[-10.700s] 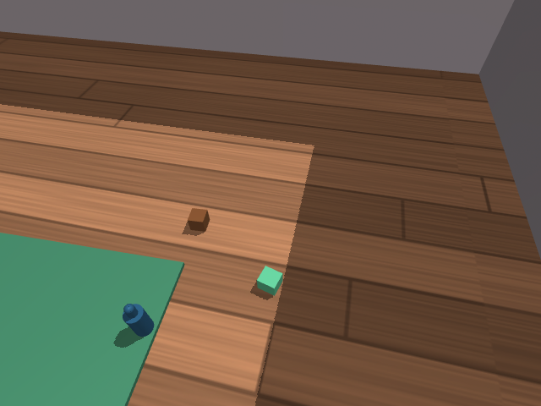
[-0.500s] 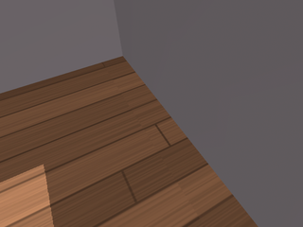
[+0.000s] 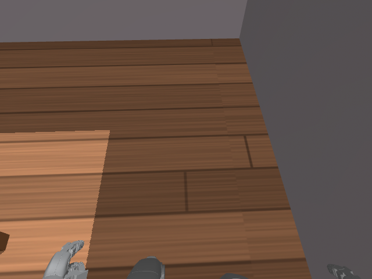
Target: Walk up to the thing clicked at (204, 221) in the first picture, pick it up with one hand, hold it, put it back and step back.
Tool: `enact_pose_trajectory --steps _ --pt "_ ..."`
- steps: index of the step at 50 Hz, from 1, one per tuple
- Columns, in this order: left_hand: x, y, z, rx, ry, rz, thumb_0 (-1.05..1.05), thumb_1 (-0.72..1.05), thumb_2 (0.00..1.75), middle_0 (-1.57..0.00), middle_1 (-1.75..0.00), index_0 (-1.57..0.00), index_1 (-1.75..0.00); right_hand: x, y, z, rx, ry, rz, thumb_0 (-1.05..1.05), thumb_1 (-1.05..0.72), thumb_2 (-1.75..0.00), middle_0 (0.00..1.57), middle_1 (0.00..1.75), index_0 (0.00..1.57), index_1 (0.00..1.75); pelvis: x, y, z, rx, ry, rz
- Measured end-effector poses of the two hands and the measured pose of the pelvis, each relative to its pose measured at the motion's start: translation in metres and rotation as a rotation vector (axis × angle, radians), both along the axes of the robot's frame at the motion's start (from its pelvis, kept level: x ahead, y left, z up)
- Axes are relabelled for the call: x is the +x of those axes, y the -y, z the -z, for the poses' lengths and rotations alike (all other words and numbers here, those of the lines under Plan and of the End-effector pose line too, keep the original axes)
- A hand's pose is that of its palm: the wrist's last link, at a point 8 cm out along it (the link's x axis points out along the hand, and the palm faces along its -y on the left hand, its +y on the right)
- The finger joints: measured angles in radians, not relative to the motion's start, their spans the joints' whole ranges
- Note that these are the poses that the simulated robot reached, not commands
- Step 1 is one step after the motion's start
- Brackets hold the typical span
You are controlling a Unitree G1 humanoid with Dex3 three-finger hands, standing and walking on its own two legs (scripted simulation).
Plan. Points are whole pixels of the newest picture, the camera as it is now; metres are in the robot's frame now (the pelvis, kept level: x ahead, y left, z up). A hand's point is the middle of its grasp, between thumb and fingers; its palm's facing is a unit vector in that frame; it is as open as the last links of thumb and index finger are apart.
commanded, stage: walk up
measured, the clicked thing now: out of the picture +0.33 +0.94 -0.73
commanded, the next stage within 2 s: none
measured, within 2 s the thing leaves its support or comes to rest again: neither
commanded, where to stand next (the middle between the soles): +0.07 +0.05 m, yaw +51 degrees
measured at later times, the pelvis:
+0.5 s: pelvis -0.01 -0.02 -0.01, yaw +22 degrees
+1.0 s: pelvis -0.01 +0.00 -0.01, yaw +40 degrees
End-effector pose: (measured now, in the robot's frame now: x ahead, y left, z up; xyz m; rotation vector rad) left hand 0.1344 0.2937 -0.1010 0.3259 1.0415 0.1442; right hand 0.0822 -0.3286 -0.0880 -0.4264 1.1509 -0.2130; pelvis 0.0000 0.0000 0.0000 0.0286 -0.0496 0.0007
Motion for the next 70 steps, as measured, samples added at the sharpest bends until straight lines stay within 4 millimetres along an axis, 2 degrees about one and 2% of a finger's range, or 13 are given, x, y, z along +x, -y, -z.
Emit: enact_pose_trajectory --steps 5,10,17,21,26,33,38,43,47,54,63,67,70 --pt "-0.045 -0.015 0.022 -0.045 0.002 -0.098 0.01 0.9 0.9 -0.21 -0.3 -0.21 -0.3 0.038 -0.018 -0.006 -0.019 0.043 -0.123 0.01 -0.9 -0.9 0.2 0.3 0.2 0.3 -0.004 -0.005 0.011 -0.026 -0.003 -0.09" --pt "-0.09 -0.031 0.033 -0.05 -0.05 -0.203 0.01 0.9 0.9 -0.2 -0.3 -0.21 -0.3 0.059 -0.041 -0.01 -0.028 0.067 -0.224 0.0 -0.9 -0.9 0.2 0.3 0.2 0.3 -0.008 -0.011 0.013 -0.013 -0.01 -0.165" --pt "-0.151 -0.041 0.009 0.017 -0.11 -0.312 0.01 0.91 0.9 -0.2 -0.3 -0.21 -0.3 0.089 -0.06 -0.007 0.013 0.084 -0.327 0.01 -0.9 -0.9 0.2 0.3 0.2 0.3 -0.007 -0.007 0.004 -0.037 -0.034 -0.271" --pt "-0.174 -0.042 -0.007 0.096 -0.104 -0.375 0.01 0.91 0.9 -0.2 -0.3 -0.2 -0.3 0.108 -0.065 0.004 0.058 0.1 -0.4 0.01 -0.9 -0.9 0.21 0.3 0.2 0.3 -0.007 0.004 0.007 -0.042 -0.035 -0.325" --pt "-0.2 -0.026 -0.024 0.177 -0.058 -0.436 0.01 0.91 0.9 -0.2 -0.3 -0.2 -0.3 0.132 -0.068 0.022 0.105 0.095 -0.46 0.01 -0.9 -0.9 0.2 0.3 0.2 0.3 -0.009 0.023 0.012 -0.049 -0.021 -0.392" --pt "-0.24 -0.003 -0.044 0.181 -0.053 -0.553 0.01 0.9 0.9 -0.21 -0.3 -0.21 -0.3 0.153 -0.08 0.014 0.137 0.058 -0.573 0.01 -0.9 -0.9 0.2 0.3 0.2 0.3 -0.007 0.025 -0.003 -0.004 -0.017 -0.497" --pt "-0.266 0.001 -0.033 0.144 -0.062 -0.6 0.01 0.9 0.9 -0.21 -0.3 -0.21 -0.3 0.16 -0.092 0.013 0.105 0.015 -0.625 0.01 -0.9 -0.9 0.2 0.3 0.2 0.3 -0.009 0.021 0.0 -0.016 -0.009 -0.569" --pt "-0.294 -0.003 0.004 0.076 -0.079 -0.669 0.01 0.9 0.9 -0.21 -0.3 -0.21 -0.3 0.167 -0.118 0.012 0.039 0.025 -0.685 0.01 -0.9 -0.9 0.2 0.3 0.2 0.3 -0.013 0.007 0.016 -0.012 -0.007 -0.629" --pt "-0.306 0.007 0.025 0.008 -0.123 -0.731 0.01 0.9 0.9 -0.2 -0.3 -0.21 -0.3 0.168 -0.135 0.003 0.02 0.068 -0.721 0.01 -0.9 -0.9 0.2 0.3 0.2 0.3 -0.014 0.001 0.017 -0.01 0.003 -0.665" --pt "-0.309 0.028 0.026 -0.041 -0.119 -0.778 0.01 0.9 0.9 -0.21 -0.3 -0.21 -0.3 0.182 -0.145 -0.008 0.003 0.098 -0.766 0.01 -0.9 -0.9 0.21 0.3 0.2 0.3 -0.008 0.001 0.01 -0.035 0.004 -0.722" --pt "-0.326 0.057 0.014 0.055 -0.143 -0.868 0.01 0.9 0.9 -0.21 -0.3 -0.21 -0.3 0.22 -0.152 0.029 0.054 0.083 -0.817 0.01 -0.9 -0.9 0.2 0.3 0.2 0.3 0.006 0.025 0.025 -0.061 0.018 -0.788" --pt "-0.335 0.069 -0.002 0.067 -0.148 -0.917 0.01 0.9 0.9 -0.21 -0.3 -0.21 -0.3 0.221 -0.163 0.031 0.08 0.038 -0.861 0.01 -0.9 -0.9 0.2 0.3 0.2 0.3 0.008 0.026 0.014 -0.022 0.002 -0.816" --pt "-0.342 0.075 -0.012 0.072 -0.192 -0.89 0.01 0.9 0.9 -0.21 -0.3 -0.21 -0.3 0.224 -0.171 0.027 0.101 0.039 -0.87 0.01 -0.9 -0.9 0.2 0.3 0.2 0.3 0.004 0.022 0.008 -0.012 -0.031 -0.757"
